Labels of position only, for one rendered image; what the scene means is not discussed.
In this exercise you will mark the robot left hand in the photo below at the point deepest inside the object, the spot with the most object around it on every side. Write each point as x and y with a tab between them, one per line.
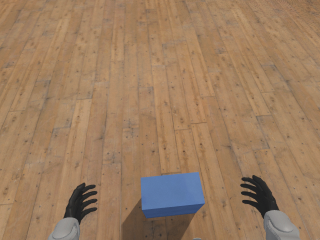
76	205

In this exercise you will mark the left robot forearm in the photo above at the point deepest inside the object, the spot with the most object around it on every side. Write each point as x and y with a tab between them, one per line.
66	229

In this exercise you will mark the right robot forearm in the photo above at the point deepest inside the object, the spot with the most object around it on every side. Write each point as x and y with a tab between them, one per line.
278	226

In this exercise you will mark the carton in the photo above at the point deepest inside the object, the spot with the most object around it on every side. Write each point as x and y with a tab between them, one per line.
171	195

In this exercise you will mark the robot right hand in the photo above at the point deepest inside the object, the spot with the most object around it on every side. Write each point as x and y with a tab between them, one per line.
265	200

